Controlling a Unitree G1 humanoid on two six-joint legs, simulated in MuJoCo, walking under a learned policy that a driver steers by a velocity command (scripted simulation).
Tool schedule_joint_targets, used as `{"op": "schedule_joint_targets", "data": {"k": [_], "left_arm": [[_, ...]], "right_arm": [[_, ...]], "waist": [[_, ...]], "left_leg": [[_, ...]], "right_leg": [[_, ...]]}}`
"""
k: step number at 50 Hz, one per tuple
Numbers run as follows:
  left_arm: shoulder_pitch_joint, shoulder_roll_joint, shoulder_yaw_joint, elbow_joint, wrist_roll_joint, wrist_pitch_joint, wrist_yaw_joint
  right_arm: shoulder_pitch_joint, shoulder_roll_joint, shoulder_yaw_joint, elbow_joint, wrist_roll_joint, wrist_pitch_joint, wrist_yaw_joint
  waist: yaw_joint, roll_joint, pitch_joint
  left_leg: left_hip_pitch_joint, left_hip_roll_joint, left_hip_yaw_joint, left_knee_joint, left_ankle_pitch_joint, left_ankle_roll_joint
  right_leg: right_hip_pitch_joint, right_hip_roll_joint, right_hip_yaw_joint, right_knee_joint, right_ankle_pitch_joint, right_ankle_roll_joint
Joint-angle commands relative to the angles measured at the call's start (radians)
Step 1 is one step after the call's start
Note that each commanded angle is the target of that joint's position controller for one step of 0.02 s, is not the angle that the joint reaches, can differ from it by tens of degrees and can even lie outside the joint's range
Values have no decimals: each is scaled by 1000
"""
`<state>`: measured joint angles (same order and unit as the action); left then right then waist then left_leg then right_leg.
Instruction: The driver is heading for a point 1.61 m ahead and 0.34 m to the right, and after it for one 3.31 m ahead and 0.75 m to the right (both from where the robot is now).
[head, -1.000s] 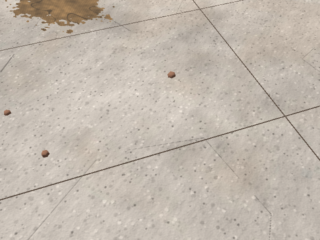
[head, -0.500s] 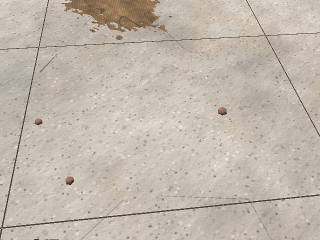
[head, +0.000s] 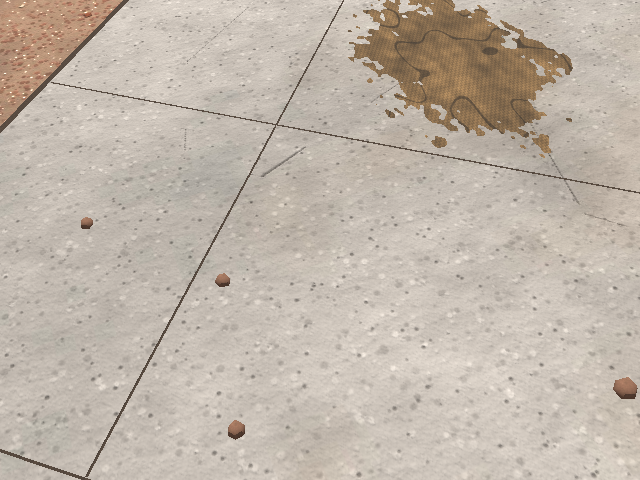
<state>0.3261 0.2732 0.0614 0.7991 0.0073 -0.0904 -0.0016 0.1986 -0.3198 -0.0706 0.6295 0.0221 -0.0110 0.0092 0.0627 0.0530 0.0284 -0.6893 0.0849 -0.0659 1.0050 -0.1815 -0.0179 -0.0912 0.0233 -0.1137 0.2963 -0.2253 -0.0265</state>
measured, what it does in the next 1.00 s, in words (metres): walks ahead, turning right: left foot, then right foot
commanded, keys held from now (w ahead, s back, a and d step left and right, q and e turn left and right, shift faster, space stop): w+q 0.10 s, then w+e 0.90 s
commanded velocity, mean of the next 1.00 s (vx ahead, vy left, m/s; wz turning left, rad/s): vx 0.50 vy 0.00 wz -0.20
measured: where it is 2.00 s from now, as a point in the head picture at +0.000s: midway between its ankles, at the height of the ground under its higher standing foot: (445, 251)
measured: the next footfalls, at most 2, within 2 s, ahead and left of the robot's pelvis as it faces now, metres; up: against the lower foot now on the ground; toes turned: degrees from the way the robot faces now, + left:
left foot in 0.22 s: +0.29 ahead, +0.16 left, +0.00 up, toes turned +8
right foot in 0.76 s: +0.58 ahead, -0.08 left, +0.00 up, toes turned -11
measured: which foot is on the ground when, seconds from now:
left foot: up 0.00-0.20, down 0.22-0.78, up 0.80-1.00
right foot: down 0.00-0.24, up 0.26-0.74, down 0.76-1.00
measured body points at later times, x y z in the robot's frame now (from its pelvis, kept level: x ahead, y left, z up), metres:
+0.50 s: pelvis +0.27 +0.08 +0.00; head +0.29 +0.08 +0.45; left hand +0.39 +0.36 -0.12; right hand +0.35 -0.20 -0.11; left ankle +0.25 +0.16 -0.74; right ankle +0.37 -0.11 -0.66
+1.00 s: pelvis +0.56 +0.00 +0.00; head +0.59 -0.02 +0.45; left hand +0.71 +0.25 -0.11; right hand +0.66 -0.31 -0.09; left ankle +0.67 +0.17 -0.67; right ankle +0.54 -0.07 -0.74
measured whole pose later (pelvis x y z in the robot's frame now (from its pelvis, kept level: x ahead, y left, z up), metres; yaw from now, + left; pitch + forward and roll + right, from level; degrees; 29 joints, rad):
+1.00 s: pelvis +0.56 +0.00 +0.00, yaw -17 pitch +1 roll +0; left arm 0.30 0.27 0.07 0.74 -0.01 -0.05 -0.01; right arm 0.11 -0.30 -0.06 0.71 -0.01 -0.10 -0.01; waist 0.04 0.03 0.05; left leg -0.61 0.10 -0.08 0.99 -0.25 -0.04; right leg -0.22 0.11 0.07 0.37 -0.17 -0.10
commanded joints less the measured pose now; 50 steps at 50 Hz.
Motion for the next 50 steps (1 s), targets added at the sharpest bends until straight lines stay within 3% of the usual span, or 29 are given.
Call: {"op": "schedule_joint_targets", "data": {"k": [1, 4, 7, 9, 10, 11, 12, 13, 14, 15, 16, 17, 19, 23, 28, 33, 36, 37, 38, 39, 40, 41, 42, 43, 44, 45, 47, 50], "left_arm": [[-77, 165, 38, -60, -4, -12, 6], [-34, 188, 42, -31, -15, -1, 8], [21, 204, 46, 8, -35, 14, 2], [18, 237, 51, 26, -47, 25, 1], [3, 240, 47, 33, -51, 32, 3], [8, 208, 30, 36, -44, 29, 5], [74, 93, -11, -7, -16, 14, -7], [85, 99, -16, 14, -28, -7, -12], [-12, 192, 16, -11, -65, -12, -17], [-67, 177, 13, -33, -70, -13, -16], [-83, 158, 13, -30, -50, -8, -10], [-58, 154, 20, -16, -39, 7, -6], [7, 111, 16, 13, -42, 38, -4], [-63, 81, 16, -9, -38, 58, 3], [-200, 46, 0, -52, -27, 45, -26], [-315, 49, -5, -126, -26, 45, -57], [-240, 93, 19, -140, -29, 53, -65], [-131, 130, 40, -119, -32, 56, -61], [30, 189, 74, -80, -33, 59, -47], [130, 292, 104, -61, -36, 70, -23], [73, 330, 100, -99, -34, 55, -28], [75, 240, 74, -107, -30, 42, -35], [46, 195, 62, -104, -28, 31, -34], [-20, 170, 54, -110, -30, 26, -34], [-73, 130, 42, -124, -26, 23, -29], [-98, 120, 36, -142, -15, 23, -24], [-99, 138, 41, -148, -17, 20, -14], [-65, 175, 51, -137, -23, 23, 7]], "right_arm": [[-63, -18, 3, -78, 0, -19, 16], [-157, -3, 10, -107, 2, -25, 35], [-204, 0, 11, -136, 1, -28, 45], [-140, -42, -9, -130, -10, -29, 42], [-7, -81, -32, -93, -13, -29, 37], [150, -137, -59, -45, -15, -26, 22], [268, -253, -80, -25, -39, -25, 4], [277, -215, -64, -38, -34, -31, 3], [225, -154, -42, -29, -33, -39, 9], [170, -126, -33, -15, -27, -46, 10], [110, -89, -23, -4, -23, -53, 13], [64, -54, -14, -4, -26, -64, 16], [26, -38, -16, 9, -33, -87, 16], [32, -48, -25, 59, -47, -106, 0], [62, -85, -34, 98, -37, -97, -18], [124, -118, -50, 148, -11, -62, -25], [96, -160, -61, 146, -2, -38, -36], [80, -169, -61, 143, 1, -29, -39], [68, -159, -53, 138, 4, -29, -42], [107, -77, -27, 109, -26, -41, -42], [144, 3, 5, 69, -31, -77, -29], [37, -87, -13, 54, 4, -112, -11], [-20, -95, -12, 34, 26, -130, -4], [-28, -83, -10, 40, 7, -138, -11], [-26, -98, -20, 51, -20, -132, -18], [-7, -99, -24, 55, -27, -120, -16], [8, -76, -21, 54, -36, -99, -15], [-87, -39, -5, 24, -39, -86, -18]], "waist": [[-10, -117, 14], [23, -109, 40], [19, -105, 57], [-51, -136, 9], [-137, -129, -63], [-214, -114, -154], [-201, 102, -325], [-199, 140, -487], [-210, 61, -340], [-174, 57, -199], [-133, 27, -124], [-95, 52, -87], [-55, 55, -73], [-52, 15, 2], [-100, -11, 49], [-132, -18, 85], [-65, 32, -4], [0, 35, -66], [87, 5, -151], [83, -182, -233], [-3, -313, -362], [64, -178, -348], [50, -142, -219], [-4, -54, -129], [-36, -60, -93], [-62, -82, -80], [-79, -84, -72], [-56, -91, -34]], "left_leg": [[-25, 21, 10, -150, 153, 2], [11, 5, 60, -283, 202, 24], [68, -29, 82, -368, 100, 70], [207, -90, 121, -419, -4, 114], [398, -120, 142, -484, 46, 143], [679, -93, 102, -480, 116, 169], [1099, 211, -328, -475, 61, 304], [1123, 351, -665, -628, 32, 379], [1004, 310, -507, -651, 26, 320], [856, 264, -342, -670, 68, 281], [734, 216, -244, -703, 98, 250], [640, 180, -164, -744, 126, 230], [545, 166, -88, -821, 139, 232], [539, 157, 55, -876, 225, 219], [598, 153, 187, -900, 244, 189], [777, 208, 238, -823, 370, 170], [822, 204, 276, -622, 841, 135], [795, 185, 292, -463, 933, 116], [675, 141, 311, -232, 843, 77], [351, 51, 311, 114, 301, 19], [25, -163, 100, 404, -413, -24], [-86, -101, -51, 431, -373, 5], [-116, -58, -36, 373, -291, 31], [-77, -12, -29, 266, -220, 36], [-11, 16, -28, 182, -176, 30], [48, 28, -30, 153, -145, 20], [84, 24, -9, 75, -116, -13], [88, -3, 17, -134, 38, -55]], "right_leg": [[27, -259, 97, -137, 298, -143], [68, -270, 34, -132, 312, -124], [125, -306, 24, -98, 439, -120], [159, -313, 15, 25, 757, -113], [128, -288, -13, 180, 856, -94], [-30, -246, -27, 388, 756, -62], [-436, -110, -24, 804, 179, 5], [-536, -4, 183, 1010, -371, 17], [-617, -54, 242, 1060, -329, 10], [-640, -102, 210, 1008, -250, 5], [-617, -137, 196, 941, -177, 11], [-558, -164, 202, 899, -113, 17], [-477, -172, 202, 888, -33, 34], [-578, -166, 237, 766, 112, 57], [-577, -143, 165, 480, 313, 41], [-632, -122, 98, 352, 205, -15], [-465, -30, 8, 351, 54, -74], [-320, 14, -12, 335, 34, -103], [-64, 47, 13, 265, 92, -143], [242, -146, 351, 232, 80, -235], [464, -348, 928, 57, -77, -425], [463, -345, 900, -13, -119, -379], [345, -311, 748, -14, -77, -336], [191, -262, 632, -13, 26, -295], [84, -227, 550, -24, 133, -275], [11, -207, 516, -45, 200, -273], [-66, -187, 464, -67, 312, -282], [-145, -138, 380, -75, 336, -252]]}}
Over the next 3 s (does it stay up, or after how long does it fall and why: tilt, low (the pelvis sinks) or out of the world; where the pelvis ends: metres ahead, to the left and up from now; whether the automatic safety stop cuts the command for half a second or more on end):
stays up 1.57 -0.38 0.00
